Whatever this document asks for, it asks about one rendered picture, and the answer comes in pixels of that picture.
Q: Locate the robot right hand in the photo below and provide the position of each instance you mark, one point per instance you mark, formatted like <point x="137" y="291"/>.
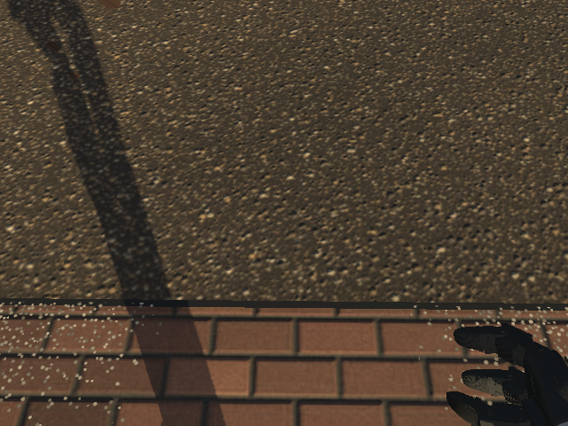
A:
<point x="538" y="396"/>

